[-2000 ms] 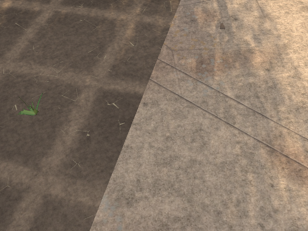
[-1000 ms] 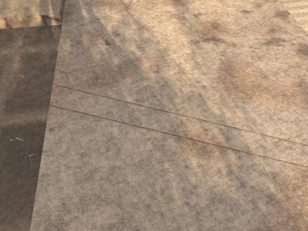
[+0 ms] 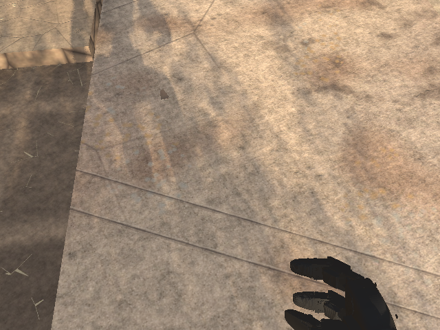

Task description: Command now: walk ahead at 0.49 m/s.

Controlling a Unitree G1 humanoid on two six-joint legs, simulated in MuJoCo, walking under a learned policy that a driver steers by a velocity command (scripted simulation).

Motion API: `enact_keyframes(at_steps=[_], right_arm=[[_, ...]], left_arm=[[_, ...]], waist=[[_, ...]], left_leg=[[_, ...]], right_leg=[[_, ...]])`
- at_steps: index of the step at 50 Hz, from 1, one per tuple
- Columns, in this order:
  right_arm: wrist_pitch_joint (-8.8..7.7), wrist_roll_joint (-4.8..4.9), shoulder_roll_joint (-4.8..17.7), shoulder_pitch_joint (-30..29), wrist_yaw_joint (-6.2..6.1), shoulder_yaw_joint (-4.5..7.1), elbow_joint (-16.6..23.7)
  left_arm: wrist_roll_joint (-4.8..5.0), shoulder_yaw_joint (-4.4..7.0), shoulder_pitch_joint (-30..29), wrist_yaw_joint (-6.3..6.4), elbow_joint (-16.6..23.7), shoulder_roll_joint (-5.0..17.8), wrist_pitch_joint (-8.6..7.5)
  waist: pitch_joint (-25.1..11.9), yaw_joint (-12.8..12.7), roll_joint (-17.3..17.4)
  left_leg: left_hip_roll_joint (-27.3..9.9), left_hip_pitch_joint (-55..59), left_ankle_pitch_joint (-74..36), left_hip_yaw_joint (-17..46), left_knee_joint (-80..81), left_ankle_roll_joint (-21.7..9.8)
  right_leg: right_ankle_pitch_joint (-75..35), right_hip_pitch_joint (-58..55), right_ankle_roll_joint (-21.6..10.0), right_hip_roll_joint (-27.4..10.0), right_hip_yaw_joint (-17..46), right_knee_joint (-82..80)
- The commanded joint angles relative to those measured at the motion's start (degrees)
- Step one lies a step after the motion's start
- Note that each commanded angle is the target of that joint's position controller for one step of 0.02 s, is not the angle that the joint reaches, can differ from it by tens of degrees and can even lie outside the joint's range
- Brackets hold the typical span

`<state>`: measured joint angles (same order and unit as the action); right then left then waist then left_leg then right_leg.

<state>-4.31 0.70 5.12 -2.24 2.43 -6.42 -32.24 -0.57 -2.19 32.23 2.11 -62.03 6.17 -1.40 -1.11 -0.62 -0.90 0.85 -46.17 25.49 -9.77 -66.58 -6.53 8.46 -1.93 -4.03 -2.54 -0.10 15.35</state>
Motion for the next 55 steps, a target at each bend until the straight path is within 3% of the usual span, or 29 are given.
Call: enact_keyframes(at_steps=[1, 2, 3, 4, 5, 7, 9, 11, 12, 15, 19, 22, 24, 25, 26, 27, 28, 29, 30, 32, 34, 38, 41, 48, 50, 52, 53, 54, 55], right_arm=[[1.17, -2.58, 21.58, 30.94, 0.07, 8.89, -8.93], [1.04, -2.74, 15.64, 28.38, -1.32, 7.95, -10.38], [0.43, -0.63, 11.4, 22.86, -1.05, 6.73, -12.16], [-0.35, -0.89, 5.73, 19.96, -0.02, 5.37, -14.86], [-0.97, -1.95, 1.53, 16.98, 0.53, 4.44, -16.83], [-1.37, -2.2, 0.08, 15.79, 1.45, 4.82, -19.29], [-1.77, -1.75, 4.62, 15.65, 0.91, 5.9, -19.89], [-2.86, -1.67, 7.73, 18.02, -0.08, 5.95, -21.02], [-3.09, -1.38, 9.57, 19.96, -0.99, 6.28, -21.66], [-3.25, -0.48, 12.81, 25.75, -2.69, 7.15, -22.84], [-1.95, 0.11, 15.04, 30.85, -3.01, 8.09, -22.81], [-0.79, 0.44, 15.45, 31.35, -2.98, 8.57, -22.73], [-0.41, 0.18, 16.8, 30.36, -2.81, 9.24, -22.36], [-0.23, 0.14, 17.73, 29.17, -2.71, 9.6, -21.9], [-0.23, -0.24, 17.36, 27.96, -2.52, 9.48, -21.07], [-0.62, -1.11, 15.21, 25.5, -2.43, 8.69, -18.48], [-1.48, -0.52, 6.39, 32.84, -2.23, 6.35, -17.29], [-2.16, 0.82, 11.31, 31.59, -2.24, 7.67, -18.04], [-2.21, 2.1, 15.96, 25.94, -2.34, 9.39, -16.06], [-1.49, 1.53, 14.95, 21.69, -3.08, 9.92, -14.83], [0.03, 1.55, 12.56, 22.91, -2.99, 10.09, -14.47], [1.86, 1.36, 10.88, 18.74, -2.46, 10.11, -10.84], [1.71, 0.72, 11.12, 14.18, -1.44, 9.93, -8.58], [1.59, 0.69, 12.05, 1.87, 0.94, 9.67, -2.22], [2.06, 0.56, 13.89, 3.59, 0.99, 10.65, -1.31], [2.42, 0.61, 18.0, 15.83, 0.57, 13.13, -3.73], [2.83, 0.57, 22.5, 25.71, -0.52, 15.35, -6.35], [2.71, 0.83, 29.14, 25.36, -1.35, 16.34, -6.38], [1.61, 0.19, 26.89, 26.89, -0.88, 15.29, -3.84]], left_arm=[[-1.51, 2.19, -0.42, -1.96, 5.79, 5.43, -3.35], [-0.42, 3.49, -1.37, -4.91, 5.82, 6.02, -5.09], [1.23, 3.36, -11.13, -5.72, 10.95, 5.18, -5.0], [1.54, 2.41, -18.53, -5.2, 16.26, 4.25, -4.46], [1.85, 2.32, -17.39, -4.52, 17.26, 4.53, -3.56], [2.73, 1.01, -12.07, -3.86, 17.23, 2.99, -2.18], [2.37, 0.59, -13.28, -2.77, 18.63, 4.5, -1.31], [0.37, 1.38, -18.35, -2.79, 20.78, 7.71, -1.71], [0.06, 1.53, -19.86, -2.8, 21.5, 8.35, -2.0], [1.05, 1.55, -28.49, -3.08, 23.07, 8.32, -2.84], [2.26, 1.83, -37.25, -4.06, 25.04, 8.23, -3.4], [2.26, 2.24, -40.46, -4.93, 26.25, 9.2, -4.29], [2.06, 3.14, -37.77, -5.15, 25.58, 11.7, -5.14], [1.77, 4.11, -33.34, -4.92, 24.35, 13.72, -5.51], [1.48, 5.67, -24.0, -4.29, 21.7, 16.88, -5.73], [0.38, 7.17, -11.81, -3.51, 19.61, 21.23, -5.7], [-0.61, 8.18, -7.32, -3.12, 18.96, 25.05, -4.86], [-0.71, 6.68, -9.04, -2.8, 19.92, 18.92, -4.51], [0.03, 5.76, -13.45, -2.46, 20.31, 15.64, -4.43], [0.46, 4.93, -19.08, -2.79, 20.23, 12.34, -4.84], [-0.16, 4.94, -20.55, -2.87, 19.17, 11.02, -5.5], [-0.1, 6.28, -20.37, -2.27, 17.25, 13.67, -5.88], [-0.53, 6.93, -20.09, -1.86, 16.93, 15.8, -5.57], [1.5, 8.58, -14.9, -1.12, 14.83, 19.64, -3.65], [1.86, 9.05, -15.42, -0.97, 14.94, 21.04, -2.83], [2.3, 9.38, -17.2, -0.63, 15.58, 22.15, -1.76], [1.43, 8.69, -16.65, -0.31, 16.41, 20.27, -1.83], [-1.06, 6.08, -12.3, -0.83, 19.63, 11.28, -3.06], [0.71, 5.77, -15.03, -1.57, 21.25, 13.74, -5.62]], waist=[[-24.3, 11.42, 23.09], [-19.02, 9.71, 13.85], [-4.31, 6.2, 7.47], [3.61, 3.44, 0.85], [5.54, -0.83, -1.2], [4.31, -4.65, 0.52], [5.26, -5.23, 1.05], [3.89, -3.98, 3.17], [2.61, -3.25, 4.48], [1.05, 1.69, 4.12], [4.03, 6.11, 4.8], [6.34, 6.16, 5.94], [5.82, 3.79, 7.0], [3.12, 1.13, 7.48], [-3.2, -3.06, 7.32], [-12.79, -8.24, 3.57], [-23.22, -5.78, -12.96], [-23.74, -6.38, -11.08], [-13.66, -5.35, -7.94], [-5.43, -1.98, -3.39], [-2.2, 0.6, -5.42], [3.02, 1.81, -3.27], [4.24, 1.22, -1.4], [5.82, -2.95, -1.09], [3.15, -0.9, -3.36], [-3.52, 6.4, -3.57], [-8.64, 10.46, -0.2], [-11.21, 3.97, 15.67], [-22.4, 6.33, 12.09]], left_leg=[[-19.4, 52.93, -2.29, 64.14, 47.59, -18.15], [-23.19, 47.06, 1.48, 71.66, 51.8, -17.15], [-22.48, 35.98, 3.25, 59.62, 49.06, -13.16], [-19.29, 25.74, 1.7, 44.99, 46.62, -9.02], [-15.09, 20.62, -2.12, 32.88, 46.49, -5.03], [-10.03, 20.12, -11.74, 18.51, 46.49, -1.17], [-8.41, 18.25, -13.03, 12.41, 51.48, -2.66], [-7.11, 18.78, -21.97, 9.49, 55.97, -3.52], [-7.21, 21.9, -24.19, 9.36, 57.25, -3.88], [-9.19, 33.9, -27.52, 11.18, 59.32, -3.76], [-14.19, 47.36, -23.84, 14.71, 59.48, -4.3], [-15.5, 49.62, -23.5, 16.47, 57.39, -4.62], [-15.88, 49.82, -31.31, 17.52, 53.57, -4.01], [-14.62, 49.51, -40.48, 16.67, 48.25, -3.16], [-11.82, 45.44, -45.63, 14.61, 38.67, -1.77], [-8.54, 32.57, -35.25, 12.55, 22.24, 0.15], [0.75, 9.48, -3.96, 9.68, 1.51, 4.71], [-0.69, 5.16, 5.2, 17.7, -8.67, 4.85], [-3.45, 1.85, 0.67, 17.56, -11.27, 4.64], [-6.95, 4.58, -7.77, 16.04, -7.77, 5.3], [-8.81, 8.54, -11.05, 15.58, -5.87, 5.34], [-10.06, 3.8, -14.15, 15.64, -1.91, 6.41], [-9.83, 4.46, -22.69, 14.59, 10.21, 6.58], [-7.08, 4.99, -22.55, 7.87, 27.6, 2.91], [-3.43, 10.9, -16.63, 4.64, 28.59, 0.81], [1.93, 27.7, -16.22, 2.15, 33.16, -2.29], [0.4, 45.3, -18.56, 8.2, 34.29, -4.77], [-14.23, 63.47, -15.17, 37.35, 37.64, -13.08], [-20.86, 69.63, -6.83, 59.72, 47.87, -19.25]], right_leg=[[1.15, 30.0, -3.63, 10.54, 9.74, 60.41], [8.13, 40.2, -2.91, 12.46, 21.38, 85.53], [9.78, 49.24, -4.03, 9.75, 17.28, 92.74], [8.23, 51.94, -6.0, 6.32, 12.62, 94.59], [4.92, 50.9, -6.97, 4.14, 12.18, 92.51], [-0.22, 49.82, -7.08, 3.25, 12.83, 86.45], [-1.54, 48.57, -3.79, 2.26, 9.73, 70.81], [-8.51, 45.22, -1.33, 1.4, 5.23, 60.05], [-10.68, 45.03, -0.02, 0.29, 3.17, 54.98], [-15.24, 45.47, 2.15, -2.2, 0.02, 37.82], [-11.82, 47.05, 3.63, -2.18, -0.09, 21.92], [-7.36, 42.46, 3.04, -0.8, 0.18, 14.45], [-4.44, 35.11, 1.79, 0.85, -0.1, 10.63], [-3.48, 27.84, 0.69, 2.37, -1.06, 8.77], [-4.55, 13.94, -1.16, 2.15, -0.86, 9.97], [-7.74, -5.6, -5.08, -7.07, 7.87, 14.68], [1.08, -26.87, -13.93, -22.28, 32.89, 9.83], [5.71, -22.45, -13.83, -22.79, 40.34, 3.85], [3.56, -13.8, -10.53, -20.51, 29.51, 3.12], [-4.22, 0.33, -7.72, -15.75, 16.17, -0.73], [-6.24, 7.15, -6.53, -12.69, 8.52, -4.23], [-11.38, 11.29, -7.23, -12.93, 1.06, -7.72], [-12.47, 11.25, -6.64, -11.79, -4.31, -8.22], [-20.25, -1.75, -4.21, -14.89, -9.87, -3.88], [-36.58, -4.0, -2.78, -14.79, -11.76, 2.87], [-46.62, -1.27, -0.51, -12.32, -14.0, 20.58], [-34.43, 10.96, 2.17, -9.85, -14.15, 36.73], [18.53, 37.28, 5.82, 0.51, -11.7, 57.33], [26.34, 45.39, 5.87, 4.73, 3.51, 67.32]])
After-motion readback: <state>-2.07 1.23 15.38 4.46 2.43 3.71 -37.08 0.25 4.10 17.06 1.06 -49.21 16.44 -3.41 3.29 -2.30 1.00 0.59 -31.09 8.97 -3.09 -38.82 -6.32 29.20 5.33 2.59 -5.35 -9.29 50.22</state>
